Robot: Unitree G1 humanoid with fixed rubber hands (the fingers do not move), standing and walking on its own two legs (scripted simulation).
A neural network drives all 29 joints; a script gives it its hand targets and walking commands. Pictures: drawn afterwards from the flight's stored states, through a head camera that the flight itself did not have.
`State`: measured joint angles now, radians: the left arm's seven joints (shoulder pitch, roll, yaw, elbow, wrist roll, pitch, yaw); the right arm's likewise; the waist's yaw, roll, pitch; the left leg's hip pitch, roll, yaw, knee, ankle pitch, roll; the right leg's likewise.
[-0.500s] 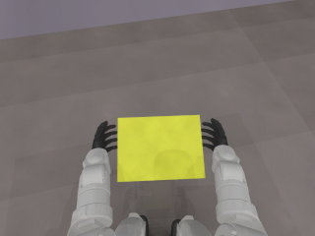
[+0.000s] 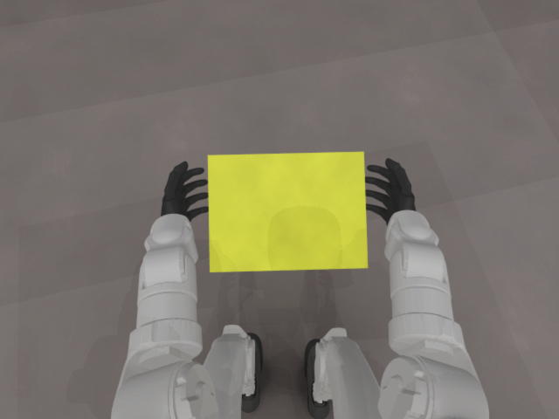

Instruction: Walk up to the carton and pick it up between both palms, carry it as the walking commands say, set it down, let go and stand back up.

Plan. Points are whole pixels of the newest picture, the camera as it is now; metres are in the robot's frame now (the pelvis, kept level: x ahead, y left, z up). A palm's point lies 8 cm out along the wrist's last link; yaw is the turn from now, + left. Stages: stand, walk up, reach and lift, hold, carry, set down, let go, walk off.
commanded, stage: set down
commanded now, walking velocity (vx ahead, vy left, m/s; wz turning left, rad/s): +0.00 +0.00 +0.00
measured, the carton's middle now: (286, 212) +0.43 +0.01 -0.14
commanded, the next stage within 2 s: none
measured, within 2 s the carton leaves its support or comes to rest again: neither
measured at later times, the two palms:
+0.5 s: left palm (191, 216) +0.42 +0.17 -0.14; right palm (376, 215) +0.43 -0.15 -0.15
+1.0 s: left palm (201, 220) +0.45 +0.17 -0.24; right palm (361, 217) +0.46 -0.15 -0.23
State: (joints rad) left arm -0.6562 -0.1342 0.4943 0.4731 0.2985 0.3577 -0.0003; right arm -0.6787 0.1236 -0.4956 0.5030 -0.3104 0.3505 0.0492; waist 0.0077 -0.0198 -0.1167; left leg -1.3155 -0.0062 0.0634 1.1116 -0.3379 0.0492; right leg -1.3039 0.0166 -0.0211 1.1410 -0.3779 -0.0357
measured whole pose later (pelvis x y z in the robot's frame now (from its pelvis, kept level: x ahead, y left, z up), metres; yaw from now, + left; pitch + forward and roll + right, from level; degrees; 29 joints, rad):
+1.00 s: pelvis -0.03 +0.00 -0.16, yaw +0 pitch +46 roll -1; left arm -0.96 0.01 0.46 0.63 0.21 0.36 0.06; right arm -0.97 0.00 -0.47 0.65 -0.21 0.36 -0.05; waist 0.02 -0.01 -0.20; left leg -2.03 0.01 0.05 1.68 -0.46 0.05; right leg -2.01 0.02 -0.05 1.70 -0.51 -0.04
